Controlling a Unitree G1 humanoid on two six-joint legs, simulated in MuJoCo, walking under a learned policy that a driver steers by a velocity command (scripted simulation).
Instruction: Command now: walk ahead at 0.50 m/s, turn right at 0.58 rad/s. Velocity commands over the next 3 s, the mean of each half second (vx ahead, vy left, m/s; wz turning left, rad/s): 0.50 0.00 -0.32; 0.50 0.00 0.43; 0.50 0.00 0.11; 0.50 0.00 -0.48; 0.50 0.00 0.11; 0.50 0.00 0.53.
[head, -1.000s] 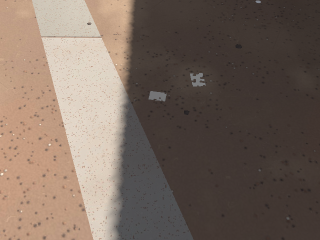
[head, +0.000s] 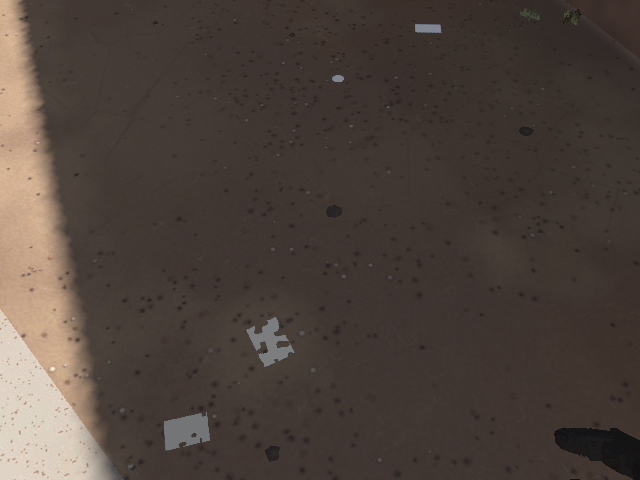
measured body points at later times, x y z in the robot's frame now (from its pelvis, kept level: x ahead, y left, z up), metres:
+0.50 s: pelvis +0.26 -0.02 +0.00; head +0.29 -0.03 +0.45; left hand +0.54 +0.15 -0.07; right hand +0.18 -0.30 -0.13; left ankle +0.15 +0.14 -0.73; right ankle +0.36 -0.17 -0.73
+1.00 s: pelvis +0.51 -0.02 -0.01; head +0.54 -0.01 +0.44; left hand +0.50 +0.27 -0.14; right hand +0.75 -0.23 -0.09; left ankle +0.63 +0.10 -0.72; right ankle +0.36 -0.17 -0.73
